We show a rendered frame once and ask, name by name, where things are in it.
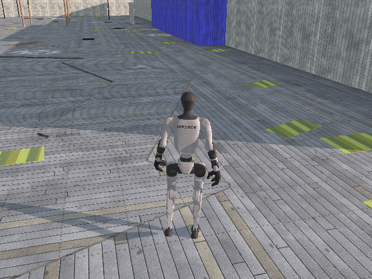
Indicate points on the left robot foot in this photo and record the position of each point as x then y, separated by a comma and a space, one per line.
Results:
168, 232

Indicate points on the robot left forearm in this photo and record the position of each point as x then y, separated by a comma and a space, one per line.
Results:
159, 152

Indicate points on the humanoid robot head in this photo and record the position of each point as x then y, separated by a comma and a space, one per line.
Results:
188, 101

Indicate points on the robot right forearm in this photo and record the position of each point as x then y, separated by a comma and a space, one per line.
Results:
213, 159

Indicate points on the left robot hand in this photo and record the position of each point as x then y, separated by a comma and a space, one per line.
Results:
162, 163

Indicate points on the right robot hand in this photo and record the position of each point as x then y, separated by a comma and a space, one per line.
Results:
216, 178

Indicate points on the robot left upper arm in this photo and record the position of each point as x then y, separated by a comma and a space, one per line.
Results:
169, 121

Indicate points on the robot right upper arm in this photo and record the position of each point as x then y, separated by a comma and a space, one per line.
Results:
207, 133

